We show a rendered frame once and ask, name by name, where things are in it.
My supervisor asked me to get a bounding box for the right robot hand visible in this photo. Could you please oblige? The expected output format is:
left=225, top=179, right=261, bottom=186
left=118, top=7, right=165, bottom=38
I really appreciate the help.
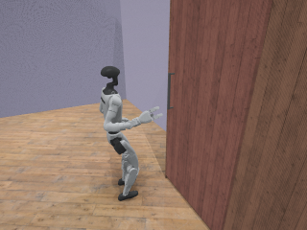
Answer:
left=138, top=106, right=163, bottom=124

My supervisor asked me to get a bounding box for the left robot hand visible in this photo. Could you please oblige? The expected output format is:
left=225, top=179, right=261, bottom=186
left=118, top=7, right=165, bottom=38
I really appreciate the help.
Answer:
left=122, top=117, right=130, bottom=123

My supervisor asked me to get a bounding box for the handle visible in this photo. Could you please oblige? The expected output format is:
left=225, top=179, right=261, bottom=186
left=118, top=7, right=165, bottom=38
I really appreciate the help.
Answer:
left=167, top=73, right=175, bottom=110

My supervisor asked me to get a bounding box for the left robot foot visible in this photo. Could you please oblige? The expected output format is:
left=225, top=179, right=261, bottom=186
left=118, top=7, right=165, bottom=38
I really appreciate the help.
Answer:
left=118, top=178, right=125, bottom=186

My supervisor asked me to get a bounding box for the wardrobe door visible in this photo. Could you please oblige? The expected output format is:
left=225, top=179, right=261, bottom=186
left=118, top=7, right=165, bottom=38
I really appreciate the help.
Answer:
left=166, top=0, right=272, bottom=230
left=224, top=0, right=307, bottom=230

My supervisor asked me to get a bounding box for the left robot upper arm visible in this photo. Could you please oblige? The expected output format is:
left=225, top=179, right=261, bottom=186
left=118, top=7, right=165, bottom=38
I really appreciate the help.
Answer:
left=99, top=87, right=105, bottom=113

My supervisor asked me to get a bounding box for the right robot upper arm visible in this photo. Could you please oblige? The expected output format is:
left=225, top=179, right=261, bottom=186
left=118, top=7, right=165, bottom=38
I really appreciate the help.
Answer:
left=103, top=95, right=122, bottom=132

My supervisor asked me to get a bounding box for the right robot forearm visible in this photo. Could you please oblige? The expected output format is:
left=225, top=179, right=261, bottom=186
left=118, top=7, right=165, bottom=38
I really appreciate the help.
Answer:
left=105, top=117, right=141, bottom=132

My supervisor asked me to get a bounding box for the left robot shin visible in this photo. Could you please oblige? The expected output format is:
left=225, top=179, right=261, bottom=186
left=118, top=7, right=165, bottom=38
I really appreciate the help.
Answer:
left=121, top=158, right=130, bottom=181

